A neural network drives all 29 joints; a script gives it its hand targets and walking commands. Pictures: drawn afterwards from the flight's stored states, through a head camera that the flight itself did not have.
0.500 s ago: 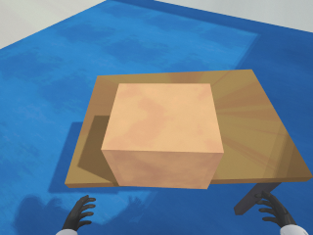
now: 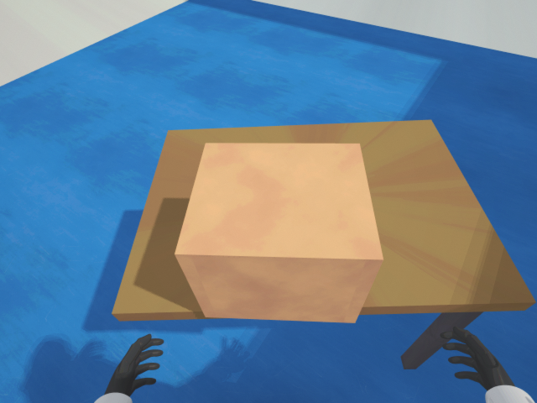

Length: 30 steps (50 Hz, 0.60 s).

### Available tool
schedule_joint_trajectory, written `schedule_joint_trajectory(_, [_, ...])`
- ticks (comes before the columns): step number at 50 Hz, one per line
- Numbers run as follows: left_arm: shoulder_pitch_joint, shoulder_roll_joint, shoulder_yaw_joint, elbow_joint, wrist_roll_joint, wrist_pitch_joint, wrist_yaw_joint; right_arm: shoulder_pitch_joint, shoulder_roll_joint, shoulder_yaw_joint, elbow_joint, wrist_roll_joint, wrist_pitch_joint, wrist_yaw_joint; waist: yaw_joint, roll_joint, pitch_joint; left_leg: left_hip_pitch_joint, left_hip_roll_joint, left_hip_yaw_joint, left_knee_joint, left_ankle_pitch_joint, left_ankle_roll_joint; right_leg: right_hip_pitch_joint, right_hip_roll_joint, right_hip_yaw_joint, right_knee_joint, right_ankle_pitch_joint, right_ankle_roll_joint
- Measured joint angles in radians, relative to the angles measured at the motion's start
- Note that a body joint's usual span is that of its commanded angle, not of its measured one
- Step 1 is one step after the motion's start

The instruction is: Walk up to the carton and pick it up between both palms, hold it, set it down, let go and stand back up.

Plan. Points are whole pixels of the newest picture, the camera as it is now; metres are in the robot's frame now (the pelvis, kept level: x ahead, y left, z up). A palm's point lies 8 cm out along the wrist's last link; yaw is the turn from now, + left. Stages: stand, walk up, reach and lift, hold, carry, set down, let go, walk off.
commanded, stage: walk up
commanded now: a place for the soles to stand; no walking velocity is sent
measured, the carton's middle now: (280, 233) +0.40 +0.01 -0.02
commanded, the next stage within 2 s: reach and lift in 1.42 s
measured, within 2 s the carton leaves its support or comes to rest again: neither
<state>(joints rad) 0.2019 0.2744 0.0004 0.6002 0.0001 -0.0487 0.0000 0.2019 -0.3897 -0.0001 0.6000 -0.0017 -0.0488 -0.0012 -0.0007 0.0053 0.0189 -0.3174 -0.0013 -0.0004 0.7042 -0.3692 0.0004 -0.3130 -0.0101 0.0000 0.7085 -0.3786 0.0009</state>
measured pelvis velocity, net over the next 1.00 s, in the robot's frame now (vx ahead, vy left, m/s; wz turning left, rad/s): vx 0.04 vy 0.01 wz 0.01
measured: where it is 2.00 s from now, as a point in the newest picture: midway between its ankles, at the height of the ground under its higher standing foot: outside the picture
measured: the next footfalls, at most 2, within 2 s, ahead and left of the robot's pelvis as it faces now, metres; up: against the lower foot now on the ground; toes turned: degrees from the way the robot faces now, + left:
right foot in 0.36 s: +0.12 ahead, -0.13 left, +0.00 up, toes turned +0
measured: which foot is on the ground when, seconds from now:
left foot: down 0.00-1.00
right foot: down 0.00-0.16, up 0.18-0.34, down 0.36-1.00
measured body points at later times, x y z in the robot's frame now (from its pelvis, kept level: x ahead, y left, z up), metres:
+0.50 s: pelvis +0.03 +0.00 -0.01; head +0.03 +0.00 +0.44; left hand +0.18 +0.27 -0.08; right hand +0.11 -0.32 -0.09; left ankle +0.01 +0.12 -0.70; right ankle +0.08 -0.12 -0.72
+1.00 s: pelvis +0.04 +0.01 -0.01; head +0.06 +0.02 +0.44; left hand +0.19 +0.28 -0.09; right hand +0.15 -0.30 -0.08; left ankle +0.03 +0.12 -0.72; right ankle +0.08 -0.12 -0.72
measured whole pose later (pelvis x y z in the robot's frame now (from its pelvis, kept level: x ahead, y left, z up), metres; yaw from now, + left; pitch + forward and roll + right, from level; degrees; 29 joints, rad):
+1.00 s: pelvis +0.04 +0.01 -0.01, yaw +0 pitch -1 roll +0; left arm 0.23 0.33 0.01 0.60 0.00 -0.04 -0.01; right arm 0.35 -0.42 0.00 0.60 0.00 -0.07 0.00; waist 0.00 -0.02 0.06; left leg -0.32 -0.01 0.00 0.76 -0.43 0.03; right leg -0.38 -0.02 0.00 0.74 -0.34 -0.01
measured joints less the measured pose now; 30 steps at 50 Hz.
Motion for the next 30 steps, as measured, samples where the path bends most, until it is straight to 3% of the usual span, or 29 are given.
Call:
schedule_joint_trajectory(8, [0.01,0.027,0.0,0.0,0.0,-0.004,-0.011,0.07,-0.034,0.0,0.0,0.0,-0.03,0.0,-0.001,-0.009,0.0,0.0,-0.01,0.001,0.021,-0.02,0.011,0.009,-0.009,0.0,0.007,-0.019,-0.005])
schedule_joint_trajectory(12, [0.01,0.039,0.002,0.0,0.0,0.001,-0.011,0.14,-0.044,0.0,0.001,0.0,-0.056,0.0,-0.002,-0.012,0.002,0.001,-0.01,0.0,0.022,-0.035,0.03,-0.074,-0.009,0.0,0.192,-0.092,-0.006])
schedule_joint_trajectory(17, [0.011,0.053,0.006,-0.001,0.0,-0.005,-0.011,0.21,-0.068,0.0,0.0,0.0,-0.052,0.0,-0.018,-0.019,0.01,0.0,-0.007,0.001,0.028,-0.045,0.031,-0.134,-0.009,0.001,0.136,-0.119,-0.024])
schedule_joint_trajectory(20, [0.013,0.053,0.007,0.0,0.0,-0.016,-0.011,0.215,-0.076,0.0,0.001,0.0,-0.035,0.0,-0.018,-0.018,0.033,-0.001,-0.006,0.001,0.091,-0.067,0.029,-0.101,-0.009,0.0,0.033,0.095,-0.023])
schedule_joint_trajectory(24, [0.023,0.053,0.007,0.0,0.0,-0.012,-0.011,0.212,-0.063,0.0,0.0,0.0,-0.005,0.0,-0.007,-0.009,0.034,-0.014,-0.006,0.0,0.178,-0.173,0.029,-0.07,-0.009,-0.002,0.042,0.057,-0.011])
schedule_joint_trajectory(30, [0.023,0.054,0.007,0.0,0.0,0.017,-0.011,0.21,-0.043,0.0,0.0,0.0,-0.015,0.0,-0.008,-0.017,0.038,-0.002,-0.01,0.003,0.056,-0.021,0.027,-0.077,-0.012,-0.002,0.045,0.05,-0.011])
